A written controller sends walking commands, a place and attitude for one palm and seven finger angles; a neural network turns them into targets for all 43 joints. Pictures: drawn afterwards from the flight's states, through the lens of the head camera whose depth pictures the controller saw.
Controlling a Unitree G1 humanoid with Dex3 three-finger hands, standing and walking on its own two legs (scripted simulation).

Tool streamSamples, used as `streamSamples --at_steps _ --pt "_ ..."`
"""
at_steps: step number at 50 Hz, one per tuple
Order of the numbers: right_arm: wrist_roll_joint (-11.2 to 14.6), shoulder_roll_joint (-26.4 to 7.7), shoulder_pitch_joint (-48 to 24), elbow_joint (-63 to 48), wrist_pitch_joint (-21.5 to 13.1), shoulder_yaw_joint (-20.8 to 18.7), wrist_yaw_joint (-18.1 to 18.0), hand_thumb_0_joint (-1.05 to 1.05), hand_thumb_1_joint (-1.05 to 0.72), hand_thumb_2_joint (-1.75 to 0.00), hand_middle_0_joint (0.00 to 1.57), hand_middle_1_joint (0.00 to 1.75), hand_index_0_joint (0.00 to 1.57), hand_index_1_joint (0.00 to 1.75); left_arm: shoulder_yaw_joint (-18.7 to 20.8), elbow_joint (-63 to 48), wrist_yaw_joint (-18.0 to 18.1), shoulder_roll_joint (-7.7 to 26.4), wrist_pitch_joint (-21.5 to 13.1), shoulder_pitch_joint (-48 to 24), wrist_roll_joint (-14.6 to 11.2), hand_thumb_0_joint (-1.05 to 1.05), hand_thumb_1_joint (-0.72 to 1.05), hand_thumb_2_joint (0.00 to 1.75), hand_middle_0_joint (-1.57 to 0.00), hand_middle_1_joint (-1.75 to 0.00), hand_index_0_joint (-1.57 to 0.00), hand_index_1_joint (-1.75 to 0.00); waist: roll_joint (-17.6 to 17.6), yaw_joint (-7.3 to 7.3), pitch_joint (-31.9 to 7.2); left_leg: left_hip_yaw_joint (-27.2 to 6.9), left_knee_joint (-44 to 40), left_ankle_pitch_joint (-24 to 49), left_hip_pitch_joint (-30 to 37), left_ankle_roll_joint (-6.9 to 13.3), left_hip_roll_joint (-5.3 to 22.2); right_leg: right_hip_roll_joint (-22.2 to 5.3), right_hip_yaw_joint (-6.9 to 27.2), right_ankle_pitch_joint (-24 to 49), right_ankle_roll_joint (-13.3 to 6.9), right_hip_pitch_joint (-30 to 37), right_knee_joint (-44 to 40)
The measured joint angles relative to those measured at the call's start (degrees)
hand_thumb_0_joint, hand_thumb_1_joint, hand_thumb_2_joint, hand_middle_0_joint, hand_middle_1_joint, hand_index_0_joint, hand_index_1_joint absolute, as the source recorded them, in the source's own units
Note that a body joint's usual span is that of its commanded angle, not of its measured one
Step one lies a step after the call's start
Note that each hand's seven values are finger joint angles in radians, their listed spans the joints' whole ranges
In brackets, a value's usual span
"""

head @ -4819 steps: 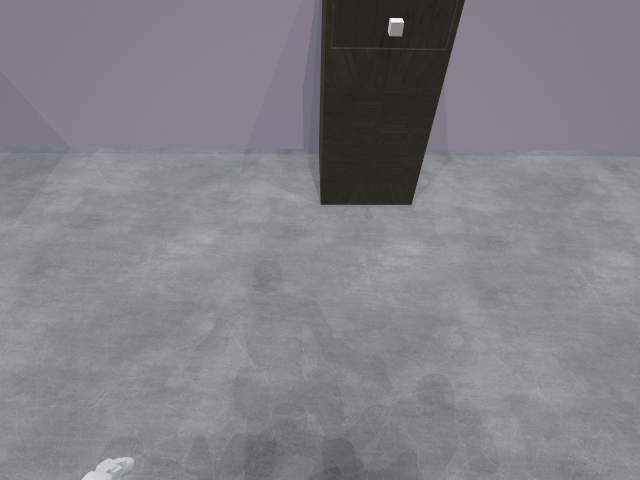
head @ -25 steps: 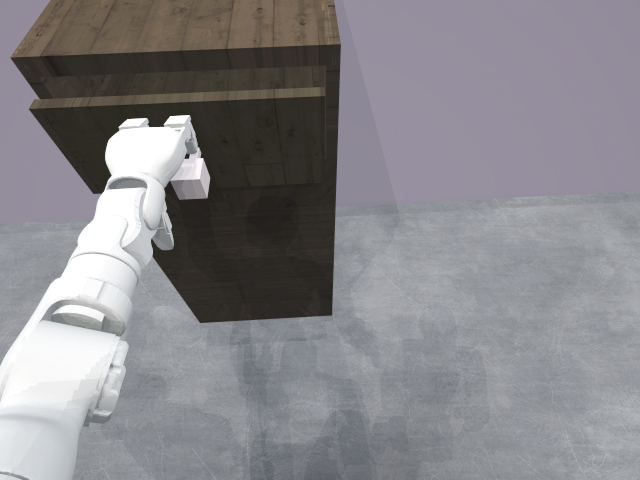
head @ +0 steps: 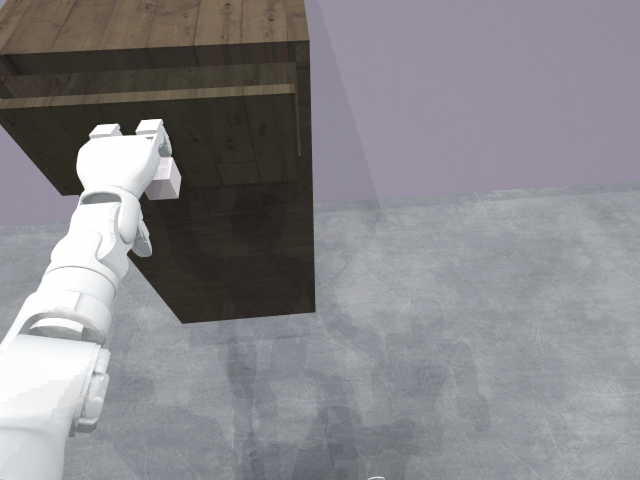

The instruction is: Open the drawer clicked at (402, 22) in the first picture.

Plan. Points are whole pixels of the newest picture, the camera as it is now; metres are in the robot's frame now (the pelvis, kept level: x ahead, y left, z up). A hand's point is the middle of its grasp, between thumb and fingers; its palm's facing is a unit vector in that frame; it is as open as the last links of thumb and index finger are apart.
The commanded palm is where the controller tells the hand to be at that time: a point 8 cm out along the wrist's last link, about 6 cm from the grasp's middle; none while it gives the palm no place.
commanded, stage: lower the fingers behind the handle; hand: left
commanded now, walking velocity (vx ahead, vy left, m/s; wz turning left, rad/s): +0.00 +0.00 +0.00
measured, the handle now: (162, 168) +0.52 +0.22 +0.06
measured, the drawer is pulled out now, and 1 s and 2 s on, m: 0.06 0.06 0.10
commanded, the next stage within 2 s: close the thumb around the handle in 0.38 s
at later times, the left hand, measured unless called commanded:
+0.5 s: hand (136, 194) +0.47 +0.24 +0.06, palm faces +0.00 -0.01 -1.00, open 14.3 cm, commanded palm +0.44 +0.26 +0.10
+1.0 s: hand (134, 193) +0.47 +0.25 +0.06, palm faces +0.00 -0.02 -1.00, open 9.3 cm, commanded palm +0.44 +0.27 +0.10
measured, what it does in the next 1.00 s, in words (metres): stands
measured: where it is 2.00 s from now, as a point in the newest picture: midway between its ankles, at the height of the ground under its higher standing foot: outside the picture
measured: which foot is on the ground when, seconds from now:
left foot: down 0.00-1.00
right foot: down 0.00-1.00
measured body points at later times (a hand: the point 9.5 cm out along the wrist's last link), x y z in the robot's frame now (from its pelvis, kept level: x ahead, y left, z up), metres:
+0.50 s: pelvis +0.00 +0.00 +0.00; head +0.08 -0.01 +0.44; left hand +0.46 +0.24 +0.12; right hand +0.06 -0.27 -0.13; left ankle -0.03 +0.10 -0.72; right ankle +0.00 -0.10 -0.72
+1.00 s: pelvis +0.00 +0.02 +0.00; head +0.08 +0.01 +0.44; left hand +0.47 +0.24 +0.12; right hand +0.05 -0.26 -0.13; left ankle -0.03 +0.10 -0.72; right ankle +0.00 -0.10 -0.72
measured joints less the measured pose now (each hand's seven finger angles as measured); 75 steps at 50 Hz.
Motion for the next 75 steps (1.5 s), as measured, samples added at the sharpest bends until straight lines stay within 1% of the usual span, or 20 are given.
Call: streamSamples --at_steps 4,11,18,23,29,32,35,45,50,55,59,63,67,72,75 --pt "0.27 0.21 -0.75 -1.03 -0.08 0.56 -0.33 0.01 -0.9 -0.9 0.2 0.3 0.2 0.3 0.1 0.47 -1.11 0.51 0.0 -0.13 -0.24 0.0 -0.49 0.3 -0.32 -1.2 -0.26 -1.24 0.07 -0.09 0.06 0.07 -0.04 0.02 0.19 -0.17 0.2 0.2 0.06 0.05 -0.16 0.1 0.03" --pt "0.3 0.98 -0.8 -2.05 -0.16 1.2 -0.84 0.01 -0.9 -0.9 0.21 0.3 0.2 0.3 1.53 -0.79 -2.46 1.38 -2.06 1.3 -0.48 0.0 -0.49 0.3 -0.32 -1.2 -0.23 -1.21 0.22 0.08 -0.02 0.26 0.16 -0.16 0.08 -0.3 0.4 0.41 0.23 -0.09 -0.26 -0.15 0.36" --pt "0.17 1.24 -0.13 -1.6 -0.21 1.1 -0.72 0.01 -0.9 -0.9 0.21 0.3 0.2 0.3 1.87 -2.08 -1.6 1.43 -3.51 2.23 -0.12 0.0 -0.49 0.3 -0.32 -1.2 -0.22 -1.2 0.38 0.39 -0.09 0.17 0.82 -0.53 -0.6 -0.17 0.29 0.3 0.12 -0.43 -0.16 -0.72 0.86" --pt "0.02 1.14 0.35 -1.03 -0.13 0.76 -0.41 0.01 -0.9 -0.9 0.21 0.3 0.2 0.3 1.8 -2.72 -0.7 0.77 -3.22 2.88 -0.39 0.0 -0.49 0.3 -0.32 -1.2 -0.22 -1.2 0.57 0.63 -0.31 0.35 0.91 -0.68 -0.68 0.09 0.12 0.14 0.31 -0.54 0.1 -0.8 0.92" --pt "0.1 1.12 0.42 -0.58 -0.02 0.86 -0.26 0.01 -0.9 -0.9 0.21 0.3 0.2 0.3 1.35 -2.24 -0.37 0.36 -2.58 2.16 -0.18 0.0 -0.46 0.31 -0.32 -1.21 -0.24 -1.22 0.39 0.45 -0.26 0.43 0.85 -0.69 -0.44 0.4 -0.09 -0.07 0.4 -0.5 0.39 -0.47 0.7" --pt "0.13 1.14 0.35 -0.68 0.06 0.89 -0.22 0.01 -0.9 -0.9 0.21 0.3 0.2 0.3 1.22 -2.03 -0.46 0.37 -2.16 1.88 -0.13 0.0 -0.39 0.35 -0.33 -1.21 -0.25 -1.24 0.3 0.3 -0.28 0.6 0.8 -0.68 -0.37 0.55 -0.14 -0.11 0.58 -0.39 0.54 -0.39 0.55" --pt "0.21 1.13 0.49 -0.88 0.04 0.83 -0.12 0.01 -0.9 -0.9 0.21 0.3 0.2 0.3 0.6 -1.84 -0.45 0.11 -1.52 1.44 -0.16 0.0 -0.28 0.39 -0.34 -1.23 -0.26 -1.25 0.3 0.27 -0.33 0.67 0.8 -0.66 -0.38 0.7 -0.25 -0.22 0.65 -0.32 0.7 -0.34 0.45" --pt "0.14 1.36 0.74 -1.18 0.14 1.15 0.07 0.01 -0.9 -0.9 0.21 0.3 0.2 0.3 0.57 -1.64 -0.82 -0.41 -1.0 0.77 -0.14 0.0 0.21 0.6 -0.37 -1.28 -0.27 -1.3 0.13 0.28 -0.45 1.07 0.98 -0.83 -0.4 1.17 -0.44 -0.4 1.04 -0.31 1.14 -0.34 0.4" --pt "0.03 1.52 0.98 -1.29 0.33 1.09 0.15 0.01 -0.9 -0.9 0.21 0.3 0.2 0.3 0.55 -2.64 -1.15 -0.64 -1.7 2.1 -0.05 0.02 0.3 0.62 -0.39 -1.31 -0.19 -1.29 0.14 0.55 -0.63 1.17 1.09 -0.96 -0.28 1.31 -0.45 -0.4 1.15 -0.32 1.28 -0.16 0.34" --pt "0.1 1.62 0.67 -1.27 0.25 1.33 0.05 0.01 -0.9 -0.9 0.21 0.3 0.2 0.3 0.3 -2.79 -0.54 -0.61 -2.51 2.39 0.16 0.03 0.43 0.67 -0.41 -1.33 -0.13 -1.28 -0.03 0.53 -0.29 0.99 1.41 -1.0 -0.39 1.38 -0.54 -0.5 0.95 -0.36 1.34 -0.14 0.52" --pt "0.01 1.67 0.25 -1.27 -0.15 1.32 0.08 0.01 -0.9 -0.9 0.21 0.3 0.2 0.3 0.06 -2.15 0.14 -0.43 -2.0 0.87 0.63 0.03 0.6 0.75 -0.42 -1.34 -0.18 -1.31 -0.13 0.28 0.02 0.76 1.83 -0.89 -1.21 1.37 -0.67 -0.65 0.7 -0.34 1.33 -0.83 0.88" --pt "-0.14 1.56 0.23 -1.19 -0.37 1.22 0.21 0.01 -0.9 -0.9 0.21 0.3 0.2 0.3 0.05 -1.17 0.27 -0.41 -0.88 -0.48 0.34 0.02 0.73 0.82 -0.42 -1.35 -0.24 -1.34 0.1 0.16 -0.1 0.84 2.03 -0.89 -1.8 1.38 -0.66 -0.63 0.76 -0.29 1.36 -1.44 1.05" --pt "-0.16 1.46 0.73 -1.14 -0.06 1.2 0.29 0.01 -0.9 -0.9 0.21 0.3 0.2 0.3 0.44 -1.22 -0.52 -0.44 -0.24 -0.02 0.0 0.03 0.77 0.86 -0.42 -1.35 -0.25 -1.34 0.35 0.24 -0.57 1.14 1.78 -0.96 -1.57 1.38 -0.5 -0.47 1.07 -0.26 1.37 -1.37 0.86" --pt "0.08 1.4 1.49 -1.47 0.76 1.07 0.51 0.01 -0.9 -0.9 0.21 0.3 0.2 0.3 1.59 -4.78 -1.8 -0.72 0.44 4.35 -1.27 0.02 0.82 0.88 -0.42 -1.35 -0.22 -1.31 0.68 0.68 -0.95 1.71 0.65 -1.07 0.44 1.36 -0.17 -0.11 1.69 -0.16 1.33 0.37 -0.14" --pt "0.28 1.47 1.44 -1.62 1.06 1.04 0.46 0.01 -0.9 -0.9 0.21 0.3 0.2 0.3 1.95 -7.22 -2.38 -0.54 0.12 6.87 -1.4 0.02 0.84 0.89 -0.42 -1.35 -0.21 -1.28 0.55 0.96 -0.81 1.78 0.05 -1.08 1.61 1.31 -0.08 -0.01 1.78 -0.17 1.25 1.47 -0.66"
